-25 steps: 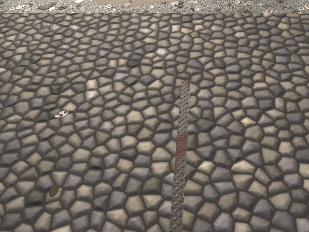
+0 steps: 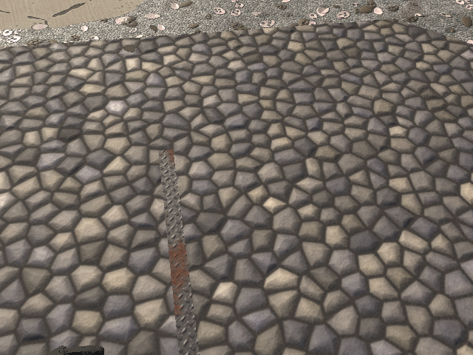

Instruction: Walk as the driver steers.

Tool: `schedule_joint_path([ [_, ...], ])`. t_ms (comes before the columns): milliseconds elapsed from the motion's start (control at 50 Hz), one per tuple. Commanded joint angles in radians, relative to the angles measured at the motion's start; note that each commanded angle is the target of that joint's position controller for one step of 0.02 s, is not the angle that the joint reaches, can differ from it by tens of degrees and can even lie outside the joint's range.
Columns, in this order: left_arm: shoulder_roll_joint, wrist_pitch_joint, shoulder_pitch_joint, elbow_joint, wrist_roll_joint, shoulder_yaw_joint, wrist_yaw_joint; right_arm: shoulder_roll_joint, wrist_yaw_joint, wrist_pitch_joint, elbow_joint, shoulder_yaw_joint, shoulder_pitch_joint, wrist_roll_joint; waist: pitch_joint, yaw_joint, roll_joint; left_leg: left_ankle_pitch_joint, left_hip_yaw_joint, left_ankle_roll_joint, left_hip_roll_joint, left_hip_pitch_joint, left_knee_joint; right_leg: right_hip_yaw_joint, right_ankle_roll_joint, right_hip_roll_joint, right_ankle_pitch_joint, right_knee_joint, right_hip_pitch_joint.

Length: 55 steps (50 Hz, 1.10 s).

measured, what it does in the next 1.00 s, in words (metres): walks ahead, turning left: right foot, then left foot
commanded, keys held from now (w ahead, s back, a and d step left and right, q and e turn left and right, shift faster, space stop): w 0.14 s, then q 0.70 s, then no key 0.16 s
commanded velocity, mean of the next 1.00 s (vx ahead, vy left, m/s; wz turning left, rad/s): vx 0.18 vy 0.00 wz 0.32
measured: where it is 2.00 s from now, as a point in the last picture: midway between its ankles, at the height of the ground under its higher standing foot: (177, 306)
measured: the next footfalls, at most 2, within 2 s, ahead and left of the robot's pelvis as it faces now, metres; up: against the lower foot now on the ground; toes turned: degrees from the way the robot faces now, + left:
right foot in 0.10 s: +0.22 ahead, -0.14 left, +0.00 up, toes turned -2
left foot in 0.58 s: +0.37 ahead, +0.09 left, +0.00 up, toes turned +12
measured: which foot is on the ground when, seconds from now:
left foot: down 0.00-0.10, up 0.12-0.56, down 0.58-1.00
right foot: up 0.00-0.08, down 0.10-0.60, up 0.62-0.98, down 1.00-1.00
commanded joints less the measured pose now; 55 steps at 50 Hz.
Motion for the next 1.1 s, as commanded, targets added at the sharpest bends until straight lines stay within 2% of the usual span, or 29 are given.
schedule_joint_path([
  [20,0.065,-0.023,-0.138,-0.122,-0.009,0.014,-0.013,-0.209,-0.002,-0.003,-0.05,-0.041,-0.021,0.013,0.082,0.03,0.177,0.348,-0.13,0.169,0.246,-0.079,-0.062,-0.039,-0.033,0.036,-0.005,-0.09,0.078],
  [60,0.108,-0.021,-0.029,-0.097,-0.003,0.037,-0.011,-0.226,-0.005,0.006,-0.05,-0.044,-0.037,0.015,0.014,0.115,0.178,0.654,-0.086,0.14,0.238,-0.056,0.078,-0.067,-0.078,0.077,-0.022,-0.143,0.261],
  [80,0.147,-0.017,0.116,-0.051,-0.001,0.061,-0.003,-0.212,-0.007,0.009,-0.051,-0.038,-0.031,0.011,-0.079,0.188,0.152,0.782,-0.039,0.116,0.193,-0.097,0.258,-0.083,-0.109,0.099,-0.018,-0.161,0.468],
  [100,0.199,-0.009,0.298,-0.015,0.006,0.08,0.01,-0.172,-0.008,0.005,-0.073,-0.019,-0.038,-0.012,-0.217,0.268,0.083,0.593,-0.011,0.081,0.155,-0.292,0.538,0.06,-0.161,-0.038,-0.035,-0.123,0.773],
  [120,0.306,-0.005,0.363,0.002,0.021,0.094,0.011,-0.035,-0.003,-0.015,-0.108,0.022,0.067,-0.02,-0.375,0.207,-0.239,-0.064,0.008,0.018,-0.022,-0.645,0.924,0.572,-0.314,-0.317,-0.259,-0.244,1.061],
  [140,0.211,-0.008,0.371,0.004,0.019,0.07,0.008,-0.131,0.002,-0.036,-0.088,0.0,0.031,0.002,-0.401,0.235,-0.194,-0.23,-0.128,0.028,-0.008,-0.736,1.06,0.745,-0.325,-0.331,-0.344,-0.361,1.028],
  [160,0.17,-0.012,0.274,-0.002,0.023,0.051,0.006,-0.186,0.006,-0.041,-0.116,-0.018,-0.051,0.028,-0.216,0.213,-0.142,-0.17,-0.106,0.036,0.04,-0.805,1.097,0.563,-0.281,-0.31,-0.186,-0.359,0.889],
  [200,0.116,-0.018,0.143,-0.008,0.031,0.034,0.0,-0.159,-0.002,-0.027,-0.115,-0.017,-0.109,0.005,-0.082,0.146,-0.028,-0.061,-0.077,0.023,0.103,-0.712,1.003,0.281,-0.237,-0.221,0.232,-0.365,0.625],
  [260,0.088,-0.045,0.075,0.015,0.038,0.032,-0.001,-0.097,-0.012,0.025,-0.084,-0.016,-0.036,0.005,-0.061,0.073,-0.043,0.001,-0.079,-0.004,0.1,-0.56,0.927,0.09,-0.225,-0.177,0.471,-0.425,0.456],
  [320,0.108,-0.05,0.039,0.04,0.044,0.039,0.016,-0.088,-0.019,0.048,-0.12,-0.018,-0.089,-0.01,-0.021,0.056,-0.047,0.117,-0.084,-0.029,0.083,-0.586,0.796,-0.022,-0.224,-0.174,0.533,-0.455,0.413],
  [420,0.144,-0.016,0.051,0.072,0.033,0.048,0.051,-0.077,0.017,0.047,-0.2,-0.012,-0.237,-0.016,-0.028,0.11,-0.026,0.328,-0.029,-0.022,0.074,-0.548,0.516,-0.122,-0.204,-0.169,0.472,-0.439,0.478],
  [540,0.177,0.037,0.046,0.092,-0.005,0.067,0.066,-0.122,0.048,0.061,-0.283,-0.039,-0.271,-0.016,-0.031,0.108,-0.031,0.132,0.03,0.044,0.032,-0.539,0.39,-0.122,-0.166,-0.219,0.492,-0.235,0.598],
  [560,0.172,0.044,0.037,0.089,-0.01,0.066,0.071,-0.133,0.047,0.058,-0.277,-0.049,-0.218,-0.016,-0.057,0.078,-0.016,0.182,0.057,0.069,-0.004,-0.449,0.308,-0.151,-0.136,-0.187,0.534,-0.124,0.584],
  [580,0.156,0.045,0.083,0.097,-0.003,0.061,0.071,-0.19,0.034,0.053,-0.264,-0.073,-0.134,-0.02,-0.116,0.049,0.055,0.424,0.014,0.111,-0.016,-0.288,0.219,-0.184,-0.076,-0.111,0.47,0.055,0.53],
  [600,0.113,0.036,0.101,0.064,0.042,0.044,0.065,-0.31,0.007,0.056,-0.277,-0.103,-0.072,-0.027,-0.201,0.052,0.268,0.947,-0.284,0.223,0.197,-0.043,0.252,-0.208,0.008,-0.005,0.014,0.369,0.276],
  [620,0.08,0.031,0.125,0.035,0.053,0.026,0.051,-0.324,0.004,0.057,-0.308,-0.095,-0.094,-0.042,-0.344,0.088,0.347,0.95,-0.636,0.45,0.388,0.133,0.204,-0.054,0.053,0.161,-0.64,0.639,0.029],
  [640,0.136,0.03,0.086,0.053,0.026,0.039,0.038,-0.256,0.011,0.058,-0.327,-0.078,-0.123,-0.031,-0.359,0.045,0.183,0.784,-0.566,0.42,0.352,0.082,0.165,0.088,0.04,0.1,-0.6,0.692,0.002],
  [660,0.139,0.036,0.036,0.038,0.007,0.041,0.036,-0.219,0.01,0.056,-0.336,-0.067,-0.182,-0.021,-0.259,0.066,0.133,0.645,-0.462,0.36,0.301,-0.008,0.155,0.08,0.028,0.071,-0.523,0.668,-0.031],
  [680,0.128,0.045,0.026,0.05,0.015,0.043,0.047,-0.194,0.007,0.061,-0.338,-0.062,-0.226,-0.008,-0.176,0.089,0.059,0.517,-0.396,0.3,0.248,-0.108,0.132,0.071,0.031,0.042,-0.461,0.584,-0.033],
  [700,0.141,0.055,0.015,0.047,0.028,0.049,0.06,-0.18,-0.001,0.069,-0.345,-0.057,-0.261,-0.003,-0.14,0.106,0.075,0.426,-0.36,0.269,0.211,-0.191,0.111,0.07,0.038,0.028,-0.407,0.506,0.002],
  [760,0.104,0.064,0.051,0.054,0.026,0.042,0.063,-0.199,-0.017,0.084,-0.363,-0.065,-0.28,-0.026,-0.135,0.131,0.154,0.397,-0.324,0.259,0.15,-0.296,0.088,0.043,0.064,0.065,-0.339,0.374,0.109],
  [820,0.087,0.06,0.031,0.052,0.025,0.033,0.066,-0.215,-0.034,0.09,-0.366,-0.075,-0.265,-0.018,-0.159,0.112,0.159,0.317,-0.344,0.25,0.139,-0.291,0.101,0.06,0.079,0.074,-0.293,0.238,0.145],
  [940,0.098,0.047,0.031,0.048,0.016,0.036,0.044,-0.189,-0.03,0.11,-0.372,-0.06,-0.267,-0.026,-0.149,0.087,0.211,0.179,-0.413,0.22,0.145,-0.302,0.136,0.039,0.057,0.072,-0.264,0.041,0.251],
  [980,0.082,0.036,0.076,0.059,0.02,0.035,0.031,-0.169,-0.031,0.117,-0.372,-0.048,-0.28,-0.018,-0.135,0.12,0.205,0.176,-0.404,0.181,0.116,-0.333,0.183,0.007,0.022,0.078,-0.15,-0.16,0.364],
  [1000,0.102,0.032,0.085,0.057,0.034,0.038,0.029,-0.145,-0.031,0.116,-0.361,-0.04,-0.244,-0.017,-0.124,0.118,0.168,0.121,-0.375,0.133,0.078,-0.375,0.224,0.046,-0.007,0.029,-0.087,-0.242,0.433],
  [1020,0.169,0.032,0.092,0.042,0.058,0.048,0.032,-0.095,-0.031,0.112,-0.361,-0.025,-0.205,-0.032,-0.123,0.088,-0.017,-0.054,-0.267,0.064,-0.023,-0.458,0.403,0.246,-0.074,-0.165,-0.007,-0.327,0.491],
  [1040,0.185,0.032,0.069,0.058,0.08,0.048,0.029,-0.116,-0.031,0.101,-0.396,-0.034,-0.239,-0.025,-0.065,0.066,-0.247,-0.232,-0.135,0.023,-0.105,-0.535,0.486,0.446,-0.218,-0.283,-0.083,-0.398,0.381],
  [1060,0.141,0.023,0.036,0.03,0.074,0.037,0.03,-0.176,-0.033,0.093,-0.388,-0.048,-0.266,-0.034,-0.045,0.102,-0.183,-0.22,-0.163,-0.003,-0.059,-0.539,0.617,0.468,-0.25,-0.28,-0.273,-0.445,0.363],
  [1100,0.178,0.019,0.08,0.053,0.031,0.052,0.041,-0.18,-0.028,0.09,-0.356,-0.06,-0.26,-0.023,-0.009,0.119,-0.132,-0.145,-0.123,-0.022,-0.054,-0.667,0.75,0.425,-0.207,-0.218,-0.518,-0.47,0.457],
])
